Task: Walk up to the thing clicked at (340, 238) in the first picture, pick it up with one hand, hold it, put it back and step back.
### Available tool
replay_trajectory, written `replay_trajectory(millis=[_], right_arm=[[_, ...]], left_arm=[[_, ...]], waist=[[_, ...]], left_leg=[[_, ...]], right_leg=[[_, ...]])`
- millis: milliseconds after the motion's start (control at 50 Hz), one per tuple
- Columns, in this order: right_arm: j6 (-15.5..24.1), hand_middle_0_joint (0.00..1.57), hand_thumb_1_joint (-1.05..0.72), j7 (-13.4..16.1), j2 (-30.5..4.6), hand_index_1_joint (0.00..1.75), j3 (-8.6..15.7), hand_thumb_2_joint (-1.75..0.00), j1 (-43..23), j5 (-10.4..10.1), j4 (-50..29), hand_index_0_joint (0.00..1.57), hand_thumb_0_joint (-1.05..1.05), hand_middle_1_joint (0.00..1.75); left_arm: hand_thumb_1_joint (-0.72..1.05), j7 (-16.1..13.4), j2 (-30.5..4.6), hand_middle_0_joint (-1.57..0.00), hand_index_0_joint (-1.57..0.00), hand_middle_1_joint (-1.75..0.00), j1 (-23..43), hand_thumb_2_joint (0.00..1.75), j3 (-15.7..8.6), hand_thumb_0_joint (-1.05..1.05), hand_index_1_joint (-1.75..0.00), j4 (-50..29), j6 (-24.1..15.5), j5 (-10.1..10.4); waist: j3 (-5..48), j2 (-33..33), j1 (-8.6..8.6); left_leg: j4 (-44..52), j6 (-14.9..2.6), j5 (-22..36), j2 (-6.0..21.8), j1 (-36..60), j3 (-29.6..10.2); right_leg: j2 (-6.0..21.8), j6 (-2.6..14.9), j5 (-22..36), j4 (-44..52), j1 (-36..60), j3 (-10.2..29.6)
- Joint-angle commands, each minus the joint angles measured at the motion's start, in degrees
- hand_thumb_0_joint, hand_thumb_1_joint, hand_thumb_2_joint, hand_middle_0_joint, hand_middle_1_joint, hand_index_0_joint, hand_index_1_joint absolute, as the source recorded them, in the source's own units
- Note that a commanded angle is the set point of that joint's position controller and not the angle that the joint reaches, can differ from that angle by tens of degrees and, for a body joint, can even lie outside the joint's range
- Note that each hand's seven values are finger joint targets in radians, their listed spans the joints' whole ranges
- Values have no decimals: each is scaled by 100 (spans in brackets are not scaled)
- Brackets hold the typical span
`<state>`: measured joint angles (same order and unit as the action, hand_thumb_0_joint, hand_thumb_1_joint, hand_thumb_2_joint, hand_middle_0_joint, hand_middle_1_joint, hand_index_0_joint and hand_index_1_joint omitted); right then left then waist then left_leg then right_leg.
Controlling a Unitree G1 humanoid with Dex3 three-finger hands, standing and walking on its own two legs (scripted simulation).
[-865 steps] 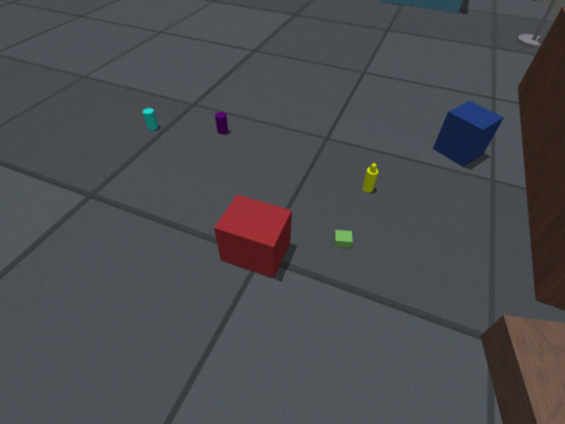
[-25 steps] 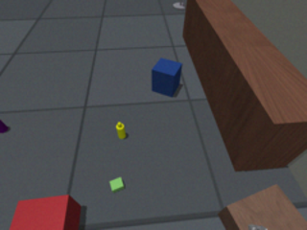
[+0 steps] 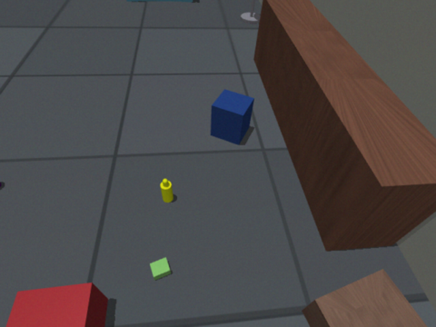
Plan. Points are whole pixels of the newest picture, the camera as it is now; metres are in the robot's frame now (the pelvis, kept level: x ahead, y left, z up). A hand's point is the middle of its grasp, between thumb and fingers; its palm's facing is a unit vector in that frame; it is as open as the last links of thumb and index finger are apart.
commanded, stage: walk up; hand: left
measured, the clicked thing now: (160, 268) +0.50 +0.22 -0.76
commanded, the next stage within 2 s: none
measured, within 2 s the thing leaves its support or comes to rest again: neither
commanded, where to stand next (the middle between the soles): +0.08 +0.00 m, yaw -2 degrees
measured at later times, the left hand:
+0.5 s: hand out of the picture +0.06 +0.28 -0.16, palm faces +0.01 -0.93 -0.36, open 7.3 cm
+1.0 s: hand (97, 307) +0.21 +0.25 -0.16, palm faces -0.04 -0.91 -0.40, open 7.3 cm
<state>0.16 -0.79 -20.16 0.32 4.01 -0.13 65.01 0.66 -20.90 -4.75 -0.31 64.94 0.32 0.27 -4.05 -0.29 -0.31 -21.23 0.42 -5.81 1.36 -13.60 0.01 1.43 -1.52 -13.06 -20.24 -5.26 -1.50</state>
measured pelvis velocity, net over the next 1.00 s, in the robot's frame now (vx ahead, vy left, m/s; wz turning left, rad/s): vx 0.09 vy -0.01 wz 0.02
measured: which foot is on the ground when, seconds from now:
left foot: down 0.00-0.92, up 0.94-1.00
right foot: down 0.00-0.56, up 0.58-0.88, down 0.90-1.00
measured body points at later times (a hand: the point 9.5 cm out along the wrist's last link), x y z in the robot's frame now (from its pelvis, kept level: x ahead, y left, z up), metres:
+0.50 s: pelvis +0.03 +0.01 -0.01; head +0.04 +0.01 +0.44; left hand +0.06 +0.32 -0.13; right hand +0.12 -0.31 -0.13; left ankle +0.07 +0.12 -0.74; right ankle -0.02 -0.14 -0.74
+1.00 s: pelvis +0.09 -0.01 -0.03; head +0.16 -0.03 +0.42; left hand +0.21 +0.29 -0.13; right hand +0.19 -0.33 -0.16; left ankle +0.05 +0.13 -0.68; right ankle +0.18 -0.12 -0.74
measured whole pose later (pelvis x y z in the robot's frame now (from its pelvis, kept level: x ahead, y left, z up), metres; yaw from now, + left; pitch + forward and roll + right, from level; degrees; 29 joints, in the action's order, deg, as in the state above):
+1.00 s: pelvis +0.09 -0.01 -0.03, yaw +1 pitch -3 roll +1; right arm -4.1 2.0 -22.4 2.9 6.8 -1.6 49.5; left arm -0.1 -20.8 -4.1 -1.5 49.4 2.1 -0.4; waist -12.7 1.3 -0.8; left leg -63.3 -0.5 -32.9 -3.6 -22.7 -5.4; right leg 1.1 1.7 -12.4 -38.1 -23.0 -0.2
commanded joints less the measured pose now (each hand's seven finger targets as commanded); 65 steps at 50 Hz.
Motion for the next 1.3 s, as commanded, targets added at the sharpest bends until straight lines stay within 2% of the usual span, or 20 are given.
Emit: replay_trajectory(millis=[0,260,280,320,380,440,500,520,540,560,740,840,880,900,1020,1160,1200,1240,1260,1280], right_arm=[[135,20,-90,52,-1235,30,225,-90,-366,12,-338,20,0,30],[100,20,-90,46,-1240,30,238,-90,-378,9,-387,20,0,30],[116,20,-90,-51,-1505,30,430,-90,160,115,-534,20,0,30],[75,20,-90,-118,-1543,30,505,-90,25,211,-702,20,0,30],[121,20,-90,-154,-1104,30,470,-90,-396,235,-1084,20,0,30],[157,20,-90,-230,-1214,30,523,-90,-27,189,-1260,20,0,30],[256,20,-90,-167,-1219,30,690,-90,1056,223,-937,20,0,30],[312,20,-90,-82,-1530,30,771,-90,1448,267,-883,20,0,30],[356,20,-90,-49,-2142,30,907,-90,1714,287,-967,20,0,30],[364,20,-90,-35,-2230,30,932,-90,1583,175,-1087,20,0,30],[242,20,-90,274,-1556,30,564,-90,755,40,-1560,20,0,30],[-139,20,-90,267,-1481,30,566,-90,489,-104,-1874,20,0,30],[-206,20,-90,269,-1066,30,440,-90,811,-196,-1915,20,0,30],[-335,20,-90,342,-1123,30,474,-90,901,-184,-1874,20,0,30],[-327,20,-90,373,-1345,30,541,-90,1335,-101,-1746,20,0,30],[-206,20,-90,210,-1364,30,508,-90,1263,129,-1644,20,0,30],[-185,20,-90,129,-1382,30,577,-90,1672,246,-1486,20,0,30],[-159,20,-90,53,-2209,30,738,-90,766,323,-1848,20,0,30],[-127,20,-90,43,-2394,30,811,-90,487,290,-1980,20,0,30],[-70,20,-90,97,-1996,30,709,-90,305,304,-2023,20,0,30]], left_arm=[[90,-63,-1162,-20,-20,-30,153,90,-245,0,-30,-285,-159,-49],[90,-76,-1170,-20,-20,-30,70,90,-263,0,-30,-279,-169,-66],[90,0,-1369,-20,-20,-30,-368,90,-373,0,-30,-453,-238,-179],[90,34,-1450,-20,-20,-30,-578,90,-454,0,-30,-507,-241,-260],[90,-49,-1600,-20,-20,-30,-975,90,-560,0,-30,-628,-337,-251],[90,-24,-1800,-20,-20,-30,-642,90,-679,0,-30,-1027,-398,-301],[90,36,-1386,-20,-20,-30,-57,90,-484,0,-30,-1367,-283,-247],[90,33,-962,-20,-20,-30,-263,90,-363,0,-30,-1425,-252,-166],[90,7,-819,-20,-20,-30,-532,90,-326,0,-30,-1428,-235,-126],[90,-69,-1346,-20,-20,-30,-687,90,-456,0,-30,-1295,-212,-140],[90,-115,-1016,-20,-20,-30,-777,90,-393,0,-30,-1325,27,3],[90,-117,-1252,-20,-20,-30,-832,90,-535,0,-30,-1405,105,-54],[90,-147,-1808,-20,-20,-30,-694,90,-682,0,-30,-1608,40,-106],[90,-153,-1950,-20,-20,-30,-667,90,-651,0,-30,-1714,51,-63],[90,-252,-1273,-20,-20,-30,43,90,-607,0,-30,-2324,150,-231],[90,-235,-1590,-20,-20,-30,-229,90,-703,0,-30,-2230,180,-178],[90,-214,-1600,-20,-20,-30,-17,90,-682,0,-30,-2208,215,-100],[90,-251,-1157,-20,-20,-30,63,90,-562,0,-30,-2249,175,-10],[90,-318,-1470,-20,-20,-30,333,90,-706,0,-30,-2196,156,-125],[90,-299,-1442,-20,-20,-30,198,90,-718,0,-30,-2042,160,-97]], waist=[[684,156,16],[647,93,0],[1146,111,-4],[308,146,116],[-363,-769,421],[-106,-773,209],[-98,-501,-456],[152,662,-560],[213,1698,-560],[171,968,-427],[229,1077,31],[534,751,150],[717,-934,138],[848,-1527,221],[1089,-855,44],[1028,-1249,213],[794,-930,-134],[177,1809,-108],[-99,1607,-306],[-282,804,-96]], left_leg=[[379,-189,-113,639,513,-720],[362,-171,-52,586,496,-719],[190,-396,-2501,264,658,-554],[56,-401,-3376,256,-183,-718],[-1294,-165,-1138,-59,-1454,22],[-1660,-163,-1825,282,-1413,-179],[-381,-197,-967,-75,893,157],[509,-395,-1277,550,1590,-1044],[998,-907,-1248,1740,1919,-3118],[772,-1343,-747,1983,1412,-3271],[-560,-1041,4124,1220,558,-414],[-1606,-646,2269,715,-39,-311],[-3177,-169,-354,-261,-689,29],[-4415,-194,-3304,-771,-792,-281],[-5353,88,-2586,-642,-1204,-637],[-2022,-39,-2370,-313,-562,-41],[-926,-283,-1466,-243,459,-111],[630,-1222,-2063,1736,-412,-3029],[737,-1813,-1670,2184,-1332,-3453],[328,-1589,-650,1758,-1381,-2641]], right_leg=[[559,294,229,451,-246,464],[583,260,424,478,-202,426],[338,465,-1899,348,-45,354],[513,631,-3045,309,-622,764],[1326,1037,-1716,1126,318,1678],[1670,1349,-1611,1150,358,1707],[873,812,-372,-369,-1196,476],[240,499,27,-2001,-1824,-203],[-545,296,-1877,-3115,-2856,-36],[-197,396,-2043,-3568,-2520,750],[-70,259,-634,-2441,-1379,286],[-58,424,928,-1101,-616,37],[1432,1023,3765,-426,-320,1661],[2243,1901,4378,-180,-609,2726],[1194,1624,3002,-896,-542,1111],[1500,1388,432,-638,-521,1688],[1413,940,57,-988,-1756,1460],[-356,257,-1909,-3019,-2814,66],[-348,245,-2320,-4206,-2340,757],[-475,307,-2023,-4697,-2190,1136]])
